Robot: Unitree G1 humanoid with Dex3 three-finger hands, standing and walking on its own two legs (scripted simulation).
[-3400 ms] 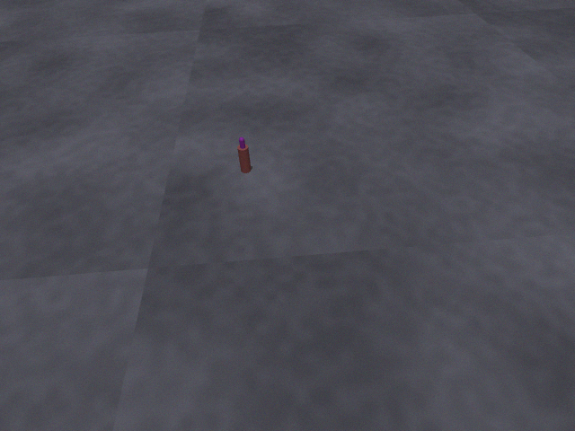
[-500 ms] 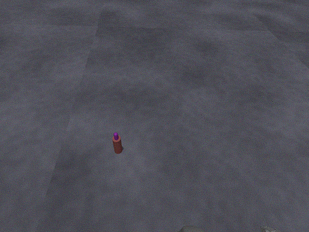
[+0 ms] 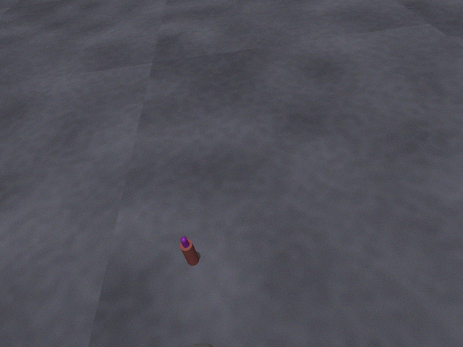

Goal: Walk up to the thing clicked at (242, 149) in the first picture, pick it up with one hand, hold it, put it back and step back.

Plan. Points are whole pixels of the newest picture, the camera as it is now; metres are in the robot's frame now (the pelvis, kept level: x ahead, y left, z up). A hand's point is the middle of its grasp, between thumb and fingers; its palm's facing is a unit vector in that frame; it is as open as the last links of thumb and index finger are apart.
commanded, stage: walk up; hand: left
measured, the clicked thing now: (188, 249) +0.63 +0.27 -0.66
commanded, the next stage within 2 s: none
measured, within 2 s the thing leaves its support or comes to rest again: neither
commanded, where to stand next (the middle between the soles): +0.29 +0.06 m, yaw +1 degrees
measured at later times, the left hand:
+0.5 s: hand out of the picture +0.18 +0.35 -0.16, palm faces -0.04 -0.95 -0.31, open 7.4 cm
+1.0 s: hand (113, 283) +0.30 +0.30 -0.14, palm faces -0.03 -0.93 -0.36, open 7.4 cm
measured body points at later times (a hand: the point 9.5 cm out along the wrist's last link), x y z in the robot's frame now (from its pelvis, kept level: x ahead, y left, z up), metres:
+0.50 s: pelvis +0.14 +0.08 +0.00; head +0.15 +0.12 +0.45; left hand +0.18 +0.40 -0.14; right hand +0.19 -0.24 -0.08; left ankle +0.17 +0.17 -0.74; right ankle +0.18 -0.09 -0.67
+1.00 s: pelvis +0.20 +0.06 +0.00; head +0.21 +0.04 +0.44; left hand +0.30 +0.35 -0.11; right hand +0.26 -0.25 -0.14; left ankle +0.22 +0.19 -0.71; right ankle +0.27 -0.05 -0.74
